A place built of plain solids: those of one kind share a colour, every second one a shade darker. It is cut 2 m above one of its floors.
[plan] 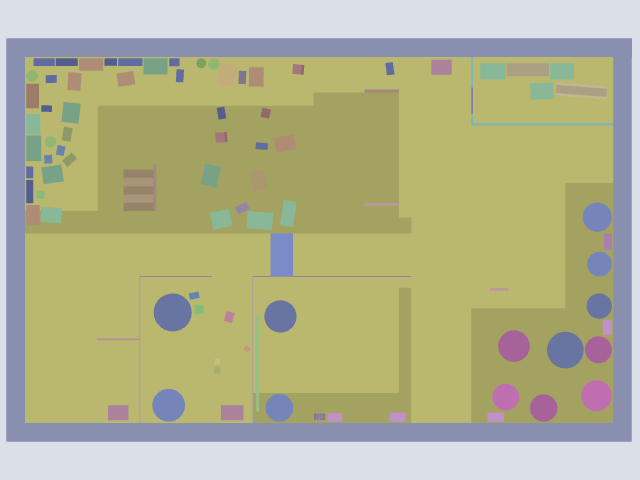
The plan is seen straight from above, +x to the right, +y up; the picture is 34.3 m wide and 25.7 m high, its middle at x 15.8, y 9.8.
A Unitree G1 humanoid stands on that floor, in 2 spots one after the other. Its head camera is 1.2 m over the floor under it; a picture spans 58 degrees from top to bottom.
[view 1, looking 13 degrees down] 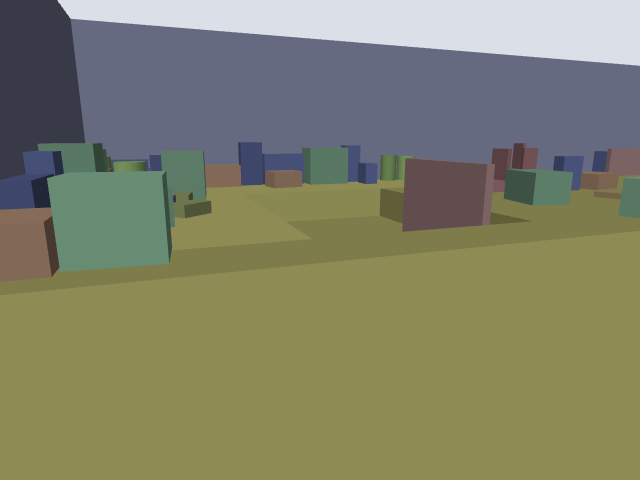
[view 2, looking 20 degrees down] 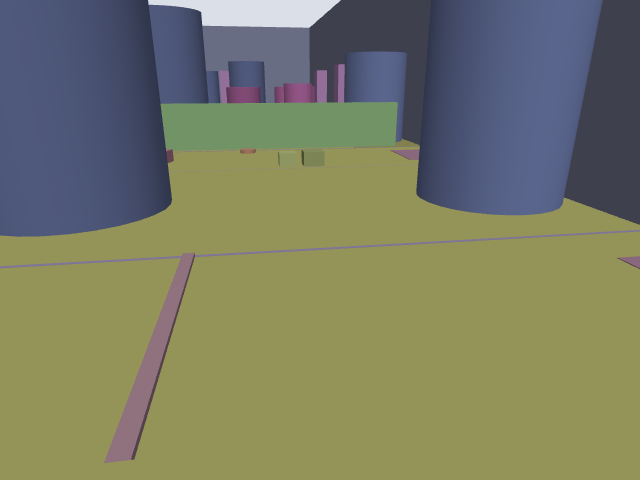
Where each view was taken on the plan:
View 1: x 1.93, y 5.64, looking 70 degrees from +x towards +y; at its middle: floor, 6.13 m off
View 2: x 2.64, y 3.92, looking -9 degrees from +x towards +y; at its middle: floor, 4.03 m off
